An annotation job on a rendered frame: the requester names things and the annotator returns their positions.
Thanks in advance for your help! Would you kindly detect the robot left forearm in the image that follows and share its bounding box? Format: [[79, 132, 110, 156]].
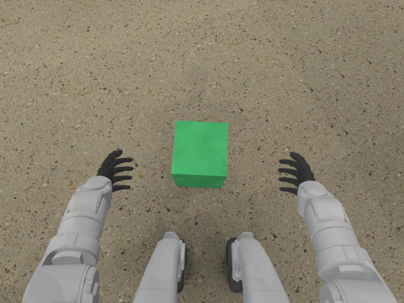
[[22, 175, 112, 303]]

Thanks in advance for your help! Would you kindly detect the right robot hand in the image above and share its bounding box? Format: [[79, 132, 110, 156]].
[[278, 152, 315, 196]]

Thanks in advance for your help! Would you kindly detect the carton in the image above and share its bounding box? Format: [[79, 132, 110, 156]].
[[171, 121, 228, 189]]

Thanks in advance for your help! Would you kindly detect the right robot shin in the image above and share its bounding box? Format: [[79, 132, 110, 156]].
[[232, 232, 260, 280]]

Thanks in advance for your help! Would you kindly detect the robot left upper arm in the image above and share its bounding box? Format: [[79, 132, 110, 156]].
[[26, 264, 100, 303]]

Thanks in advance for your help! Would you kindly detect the left robot hand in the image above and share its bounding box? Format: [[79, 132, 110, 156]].
[[96, 150, 133, 192]]

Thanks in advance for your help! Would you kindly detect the robot right upper arm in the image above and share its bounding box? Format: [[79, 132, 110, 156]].
[[319, 279, 396, 303]]

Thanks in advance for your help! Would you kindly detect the left robot thigh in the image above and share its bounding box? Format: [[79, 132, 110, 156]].
[[133, 238, 186, 303]]

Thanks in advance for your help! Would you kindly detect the robot right forearm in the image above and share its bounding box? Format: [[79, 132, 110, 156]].
[[297, 181, 397, 303]]

